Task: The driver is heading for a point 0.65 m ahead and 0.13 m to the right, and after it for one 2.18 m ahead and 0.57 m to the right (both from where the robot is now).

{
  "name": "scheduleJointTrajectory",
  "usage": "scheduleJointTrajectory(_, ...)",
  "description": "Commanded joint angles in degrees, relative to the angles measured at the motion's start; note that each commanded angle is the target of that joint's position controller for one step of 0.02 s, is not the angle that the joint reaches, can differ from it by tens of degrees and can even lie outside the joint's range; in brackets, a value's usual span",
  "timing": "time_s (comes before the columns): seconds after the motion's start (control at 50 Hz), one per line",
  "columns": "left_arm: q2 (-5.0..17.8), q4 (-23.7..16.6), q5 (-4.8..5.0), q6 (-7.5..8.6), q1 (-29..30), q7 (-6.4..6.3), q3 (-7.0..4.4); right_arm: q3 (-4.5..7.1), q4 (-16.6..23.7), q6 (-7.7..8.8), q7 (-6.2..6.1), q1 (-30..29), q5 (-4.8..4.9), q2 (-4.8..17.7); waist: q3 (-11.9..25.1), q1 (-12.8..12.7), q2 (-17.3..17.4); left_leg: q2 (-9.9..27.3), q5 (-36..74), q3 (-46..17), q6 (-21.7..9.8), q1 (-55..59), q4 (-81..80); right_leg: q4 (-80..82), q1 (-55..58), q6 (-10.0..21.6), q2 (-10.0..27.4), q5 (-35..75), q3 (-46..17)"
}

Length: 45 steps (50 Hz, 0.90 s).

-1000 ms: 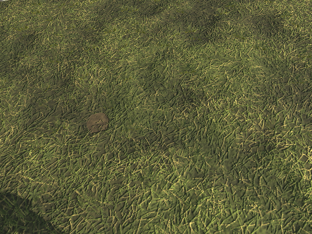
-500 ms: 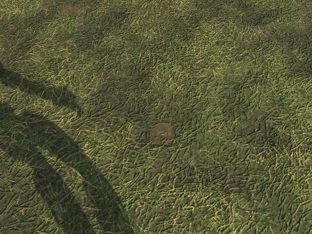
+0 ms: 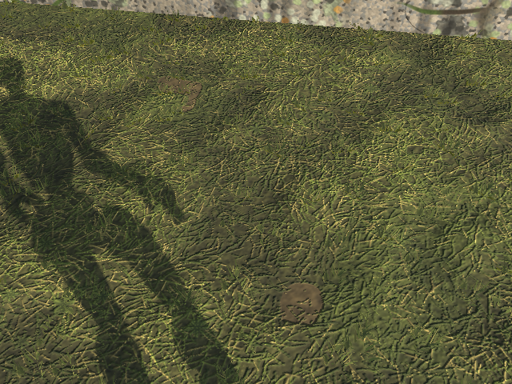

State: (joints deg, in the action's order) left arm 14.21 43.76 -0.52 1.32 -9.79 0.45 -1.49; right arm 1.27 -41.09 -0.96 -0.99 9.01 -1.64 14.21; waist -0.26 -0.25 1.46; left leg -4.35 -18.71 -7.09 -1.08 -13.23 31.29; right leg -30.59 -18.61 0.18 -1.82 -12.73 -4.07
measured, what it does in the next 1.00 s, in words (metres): walks ahead: right foot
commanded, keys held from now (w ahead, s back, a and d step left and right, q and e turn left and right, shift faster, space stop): w+e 0.40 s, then e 0.14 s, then q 0.28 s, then w+q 0.18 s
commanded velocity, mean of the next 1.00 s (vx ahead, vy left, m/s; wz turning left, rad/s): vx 0.25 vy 0.00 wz -0.19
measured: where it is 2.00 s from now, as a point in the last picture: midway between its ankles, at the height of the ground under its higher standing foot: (307, 318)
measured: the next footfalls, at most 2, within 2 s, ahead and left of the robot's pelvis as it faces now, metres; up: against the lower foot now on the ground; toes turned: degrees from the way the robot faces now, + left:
right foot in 0.46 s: +0.27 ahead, -0.21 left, +0.00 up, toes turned -17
left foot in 1.18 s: +0.46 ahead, +0.00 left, +0.00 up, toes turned -4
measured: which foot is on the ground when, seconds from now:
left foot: down 0.00-0.46, up 0.48-1.00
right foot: down 0.00-0.14, up 0.16-0.44, down 0.46-1.00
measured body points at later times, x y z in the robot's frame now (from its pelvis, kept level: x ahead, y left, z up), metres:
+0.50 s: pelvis +0.16 -0.09 -0.03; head +0.20 -0.11 +0.42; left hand +0.45 +0.08 -0.09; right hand +0.08 -0.38 -0.14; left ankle +0.00 +0.11 -0.68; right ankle +0.23 -0.20 -0.74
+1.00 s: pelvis +0.29 -0.14 +0.01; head +0.32 -0.14 +0.46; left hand +0.46 +0.11 -0.10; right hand +0.38 -0.43 -0.09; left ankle +0.35 +0.00 -0.70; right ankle +0.23 -0.20 -0.73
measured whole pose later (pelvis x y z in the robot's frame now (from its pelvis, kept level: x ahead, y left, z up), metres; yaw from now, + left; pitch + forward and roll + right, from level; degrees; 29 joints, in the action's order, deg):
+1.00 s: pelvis +0.29 -0.14 +0.01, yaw -12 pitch +3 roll -2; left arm 15.9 44.3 -0.3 1.2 -11.8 -0.6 -3.0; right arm 3.0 -41.9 0.2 -0.2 11.4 1.3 15.7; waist 0.5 -1.7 1.0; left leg 4.4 -17.3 -2.8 1.7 -26.9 43.3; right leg -16.2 -6.7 4.7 -4.2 -12.9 6.2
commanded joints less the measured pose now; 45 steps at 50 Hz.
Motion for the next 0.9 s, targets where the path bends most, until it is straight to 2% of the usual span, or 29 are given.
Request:
scheduleJointTrajectory(0.02, 11.1, -4.2, 1.16, 0.37, 2.3, -0.48, -2.65, 2.69, 3.0, 0.27, -0.22, 1.6, 0.68, 7.4, 0.9, 2.1, -10.0, 0.7, -6.9, 4.1, -0.1, -1.2, -0.5, 11.7, 0.7, 7.6, 8.6, -17.5, -16.1)
scheduleJointTrajectory(0.08, 10.2, -4.9, 1.48, 0.15, 1.0, -1.31, -2.69, 2.74, 2.8, 2.90, 0.03, 2.4, 1.27, 5.7, -0.2, 2.4, -10.8, 2.0, -5.7, 4.5, -1.1, -1.1, -1.7, 12.1, 0.1, 9.4, 9.0, -22.5, -20.9)
scheduleJointTrajectory(0.1, 9.7, -5.8, 1.68, 0.16, 2.3, -1.43, -2.65, 2.97, 2.3, 3.84, 0.17, 3.6, 1.42, 5.8, 0.1, 3.2, -9.6, 3.1, -5.3, 3.6, -1.9, 1.8, -3.9, 10.3, -1.9, 9.0, 7.8, -20.5, -19.9)
scheduleJointTrajectory(0.12, 8.7, -7.4, 1.92, 0.27, 4.8, -1.43, -2.43, 3.41, 1.7, 4.64, 0.28, 5.8, 1.52, 6.8, 0.1, 4.6, -6.4, 5.7, -6.4, 0.3, -3.5, 6.7, -7.5, 5.9, -6.6, 7.6, 5.2, -16.8, -16.5)
scheduleJointTrajectory(0.14, 6.7, -9.1, 2.20, 0.66, 6.7, -1.29, -1.95, 4.19, 0.6, 5.21, 0.28, 9.1, 1.54, 9.1, 0.1, 5.4, 0.3, 10.8, -9.8, -6.9, -6.3, 12.7, -12.0, -2.8, -13.6, 4.9, 0.3, -13.4, -8.9)
scheduleJointTrajectory(0.16, 5.6, -10.7, 2.37, 1.27, 8.1, -0.86, -1.57, 5.20, -0.5, 5.40, 0.36, 11.4, 1.77, 12.3, -2.2, 5.5, 7.9, 19.4, -7.3, -18.0, -10.5, 18.2, -16.6, -11.9, -23.1, 3.1, -2.4, -11.2, -2.5)
scheduleJointTrajectory(0.18, 7.8, -11.5, 1.91, 1.77, 9.1, -0.47, -2.09, 5.40, -1.0, 5.42, 0.20, 12.0, 1.54, 11.9, -5.1, 5.7, 8.5, 26.3, 5.6, -22.3, -13.7, 20.9, -16.0, -19.7, -31.0, 2.5, 0.9, -18.1, -1.2)
scheduleJointTrajectory(0.2, 8.4, -11.4, 1.93, 2.06, 8.3, -0.20, -2.45, 5.19, -1.3, 5.44, -0.16, 13.7, 1.29, 10.4, -4.2, 5.8, 4.3, 27.9, 16.5, -21.1, -14.9, 24.1, -14.6, -26.7, -35.0, 2.0, 2.7, -19.9, -2.3)
scheduleJointTrajectory(0.22, 7.4, -11.3, 2.33, 1.93, 7.6, 0.13, -2.28, 5.08, -1.4, 5.35, -0.32, 14.2, 1.34, 9.9, -3.1, 5.4, 2.3, 27.3, 21.4, -17.6, -14.0, 26.8, -14.0, -29.8, -37.6, 1.6, 4.0, -18.5, -2.9)
scheduleJointTrajectory(0.26, 5.8, -12.3, 2.92, 1.42, 9.7, 1.22, -1.70, 4.71, -1.7, 4.55, -0.33, 13.0, 2.02, 9.1, -4.0, 5.8, 3.2, 23.9, 21.6, -9.2, -10.2, 26.9, -16.1, -27.7, -39.0, 0.8, 6.0, -12.8, -0.9)
scheduleJointTrajectory(0.3, 3.8, -13.5, 2.65, 1.44, 11.1, 2.81, -0.90, 4.50, -1.5, 4.00, -0.34, 11.0, 1.92, 9.6, -4.3, 5.5, 3.9, 19.6, 23.1, -0.9, -7.9, 19.4, -18.3, -22.2, -30.8, -0.1, 6.0, -4.2, 3.2)
scheduleJointTrajectory(0.34, 3.3, -14.3, 2.50, 1.55, 11.3, 3.88, -0.58, 4.80, -1.3, 4.10, -0.31, 9.4, 2.06, 11.6, -3.6, 4.9, 4.9, 17.0, 24.6, 5.6, -6.4, 12.2, -19.5, -15.3, -19.7, -0.1, 5.1, 2.3, 6.0)
scheduleJointTrajectory(0.36, 4.2, -14.2, 2.37, 1.43, 10.3, 3.93, -0.93, 5.11, -1.2, 4.28, -0.20, 9.1, 2.23, 12.9, -2.8, 4.2, 5.2, 16.6, 27.6, 7.8, -5.8, 9.9, -19.0, -12.8, -14.1, 0.4, 3.8, 3.3, 7.5)
scheduleJointTrajectory(0.4, 7.2, -14.2, 1.94, 0.77, 7.5, 3.42, -2.34, 5.65, -1.7, 4.64, -0.10, 10.0, 2.86, 14.9, -0.4, 1.9, 6.1, 17.4, 42.6, 10.8, -4.7, 9.5, -13.6, -10.2, -5.6, 2.5, 0.7, 2.4, 10.1)
scheduleJointTrajectory(0.42, 8.9, -13.4, 1.69, 0.42, 3.2, 3.09, -3.40, 5.76, -1.7, 4.54, -0.23, 9.5, 3.26, 15.2, 1.4, -1.1, 5.6, 16.7, 51.5, 13.2, -3.3, 9.1, -6.2, -7.2, 0.3, 4.0, -1.3, 3.4, 11.2)
scheduleJointTrajectory(0.44, 11.4, -11.3, 1.46, 0.03, -4.4, 2.51, -4.96, 5.47, -1.5, 4.75, -0.37, 9.9, 3.30, 14.3, 5.1, -5.0, 4.2, 15.2, 53.7, 14.7, -1.5, 5.2, 4.0, -4.3, 11.5, 5.9, -3.3, 7.6, 10.9)
scheduleJointTrajectory(0.46, 14.4, -9.8, 1.47, -0.63, -11.9, 1.29, -6.40, 4.82, -0.6, 5.40, -0.43, 9.6, 2.21, 12.7, 7.6, -9.0, 0.9, 12.9, 40.3, 14.7, 1.4, -6.6, 19.0, -3.1, 24.9, 8.2, -0.4, 13.4, 4.2)
scheduleJointTrajectory(0.48, 21.6, -11.1, 0.40, -0.37, -10.9, 0.31, -6.71, 2.29, 3.0, 6.16, 0.04, 14.4, -0.50, 4.0, 14.6, -2.2, -18.1, 2.4, -17.0, 12.2, 5.1, -24.8, 43.2, 2.4, 37.8, 18.5, 19.0, 24.3, -28.5)
scheduleJointTrajectory(0.5, 18.8, -13.3, 0.25, 0.32, -11.7, 0.79, -6.10, 2.88, 2.1, 6.95, 0.54, 13.4, 1.08, 10.0, 25.6, -6.1, -11.4, 2.3, -18.4, -0.3, 4.7, -24.6, 51.0, 9.1, 37.8, 23.1, 23.4, 19.1, -42.2)
scheduleJointTrajectory(0.52, 16.2, -13.0, 0.33, 1.01, -7.8, 1.17, -5.37, 3.67, 3.4, 6.78, 0.52, 8.9, 3.11, 12.3, 16.6, -5.0, -7.3, 4.6, -13.2, 0.1, 4.3, -28.3, 50.5, 9.8, 31.2, 20.8, 21.0, 17.7, -33.9)
scheduleJointTrajectory(0.54, 14.0, -12.6, 1.34, 1.32, -5.1, 1.21, -4.90, 3.38, 3.7, 6.70, 0.00, 7.1, 2.66, 12.0, 9.3, -3.1, -3.7, 6.8, -8.7, 1.5, 3.7, -28.5, 46.3, 10.1, 22.7, 18.3, 17.3, 18.2, -26.2)
scheduleJointTrajectory(0.56, 12.0, -12.6, 1.34, 1.34, -2.0, 1.04, -4.27, 3.43, 2.4, 6.22, -0.63, 7.9, 1.90, 11.7, 6.8, -0.8, -1.7, 9.2, -5.3, 2.1, 3.7, -26.0, 43.1, 10.1, 16.0, 16.4, 15.7, 21.6, -20.7)
scheduleJointTrajectory(0.6, 9.7, -12.5, -0.26, 1.65, 1.2, 1.13, -3.31, 3.66, 0.7, 4.38, -0.77, 10.8, 1.65, 11.8, 6.0, 2.3, -3.4, 10.6, -2.7, 2.5, 3.7, -17.4, 39.7, 12.2, 5.5, 15.5, 13.8, 30.7, -13.9)
scheduleJointTrajectory(0.64, 8.0, -10.3, -0.61, 2.69, 1.5, 1.14, -2.53, 2.96, -0.7, 3.26, -0.98, 12.6, 1.32, 9.0, 7.0, 3.3, -4.2, 10.5, 0.1, 3.5, 4.5, -13.4, 35.2, 13.2, 2.0, 15.6, 13.0, 38.6, -8.2)
scheduleJointTrajectory(0.68, 7.0, -8.3, -0.84, 3.08, 1.6, 0.80, -2.02, 2.56, -0.8, 2.75, -1.17, 11.1, 1.12, 7.3, 6.9, 3.2, -4.5, 10.8, 4.4, 3.2, 5.0, -12.4, 28.6, 14.1, 1.6, 14.8, 12.1, 39.9, -4.1)
scheduleJointTrajectory(0.72, 7.1, -6.9, -1.02, 2.73, 2.1, 0.25, -1.98, 2.28, -0.5, 2.41, -0.96, 8.4, 1.38, 6.6, 6.3, 2.3, -5.0, 11.3, 9.7, 2.7, 5.0, -11.8, 21.4, 15.0, 2.6, 12.8, 11.1, 35.5, -1.3)
scheduleJointTrajectory(0.78, 8.3, -5.2, -1.47, 1.97, 1.9, -0.59, -2.36, 2.39, 0.5, 2.00, -0.46, 3.6, 2.23, 7.0, 3.7, 0.0, -5.1, 11.1, 13.5, 2.4, 4.4, -11.6, 13.5, 17.8, 4.3, 11.0, 11.7, 24.9, -0.6)
scheduleJointTrajectory(0.82, 10.0, -4.0, -1.17, 1.08, 1.1, -0.92, -3.03, 2.91, 1.7, 1.67, -0.35, 1.3, 2.48, 8.4, 1.8, -1.1, -5.1, 10.6, 10.3, 2.5, 4.3, -14.6, 12.3, 18.3, 7.7, 11.9, 13.4, 20.7, -1.8)
scheduleJointTrajectory(0.9, 11.2, -2.2, 0.06, 0.10, -3.5, -1.07, -3.90, 3.05, 4.1, 1.32, -0.07, -2.8, 2.87, 7.9, -1.2, -4.1, -4.0, 10.9, 1.7, 1.4, 3.3, -26.9, 13.2, 21.4, 18.5, 15.0, 19.4, -2.2, -9.6)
